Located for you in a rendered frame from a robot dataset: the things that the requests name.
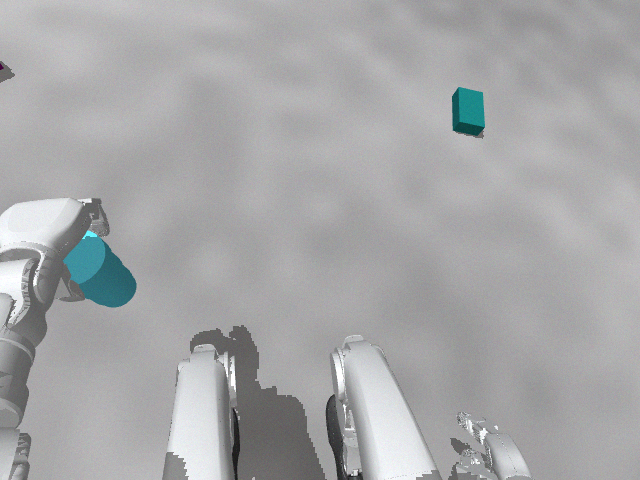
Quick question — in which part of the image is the left robot hand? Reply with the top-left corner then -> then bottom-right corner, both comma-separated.
0,198 -> 110,302

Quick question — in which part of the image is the right robot hand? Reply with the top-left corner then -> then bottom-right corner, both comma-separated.
456,412 -> 533,480

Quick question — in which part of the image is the right robot foot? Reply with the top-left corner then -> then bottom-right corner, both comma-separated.
326,394 -> 363,480

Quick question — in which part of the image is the left robot arm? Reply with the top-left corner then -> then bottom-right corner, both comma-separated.
0,242 -> 64,480

